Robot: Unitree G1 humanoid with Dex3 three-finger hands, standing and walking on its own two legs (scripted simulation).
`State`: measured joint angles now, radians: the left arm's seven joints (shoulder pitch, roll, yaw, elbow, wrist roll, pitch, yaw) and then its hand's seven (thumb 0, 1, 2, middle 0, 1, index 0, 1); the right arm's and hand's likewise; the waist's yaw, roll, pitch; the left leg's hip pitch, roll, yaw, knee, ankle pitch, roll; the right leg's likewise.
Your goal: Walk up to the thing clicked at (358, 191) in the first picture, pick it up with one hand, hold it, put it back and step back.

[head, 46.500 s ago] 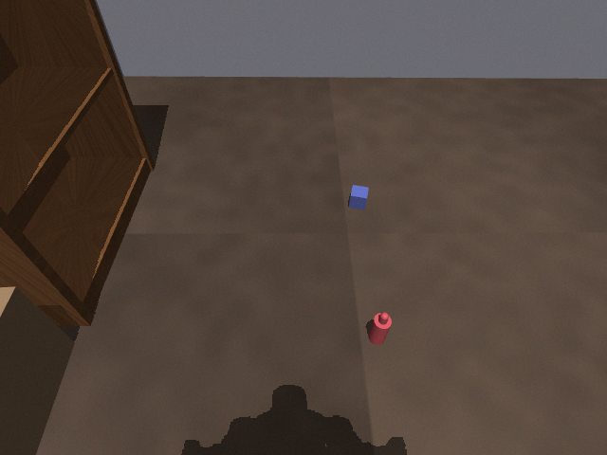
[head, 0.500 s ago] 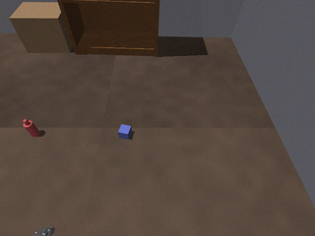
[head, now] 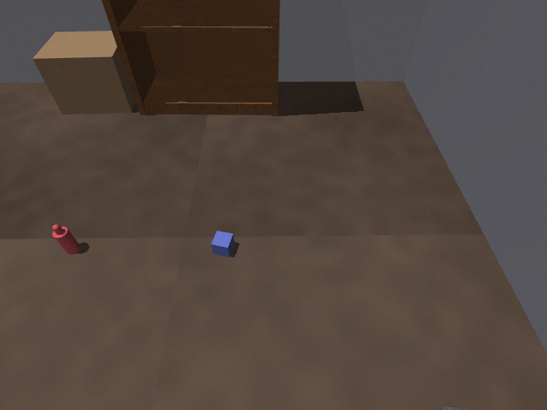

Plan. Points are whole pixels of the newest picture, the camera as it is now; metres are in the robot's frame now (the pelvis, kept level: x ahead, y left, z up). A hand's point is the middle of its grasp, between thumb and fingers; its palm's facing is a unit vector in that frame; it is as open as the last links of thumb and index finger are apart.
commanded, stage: stand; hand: left
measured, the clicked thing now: (223, 244) +0.89 +0.23 -0.74
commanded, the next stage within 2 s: walk up in 0.74 s
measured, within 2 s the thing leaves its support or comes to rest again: neither
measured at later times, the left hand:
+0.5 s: hand out of the picture +0.09 +0.24 -0.15, palm faces -0.03 -0.94 -0.34, open 7.4 cm
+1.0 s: hand out of the picture +0.07 +0.30 -0.16, palm faces +0.03 -0.93 -0.36, open 7.4 cm
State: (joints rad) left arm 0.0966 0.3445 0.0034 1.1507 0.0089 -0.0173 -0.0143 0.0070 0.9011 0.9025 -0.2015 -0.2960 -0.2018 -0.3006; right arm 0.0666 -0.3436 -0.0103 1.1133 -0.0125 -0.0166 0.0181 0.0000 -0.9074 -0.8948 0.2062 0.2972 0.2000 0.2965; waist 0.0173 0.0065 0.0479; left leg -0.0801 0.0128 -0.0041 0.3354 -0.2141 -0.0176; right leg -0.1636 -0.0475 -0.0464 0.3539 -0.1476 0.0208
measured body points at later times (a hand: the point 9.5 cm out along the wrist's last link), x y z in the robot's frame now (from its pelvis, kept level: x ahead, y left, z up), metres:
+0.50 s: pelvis +0.01 -0.01 +0.00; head +0.01 -0.02 +0.45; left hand +0.09 +0.29 -0.13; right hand +0.07 -0.31 -0.14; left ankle -0.02 +0.13 -0.75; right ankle +0.03 -0.13 -0.75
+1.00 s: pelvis +0.04 +0.02 -0.01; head +0.06 +0.02 +0.44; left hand +0.06 +0.35 -0.13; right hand +0.12 -0.31 -0.12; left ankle +0.08 +0.15 -0.74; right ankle +0.03 -0.13 -0.75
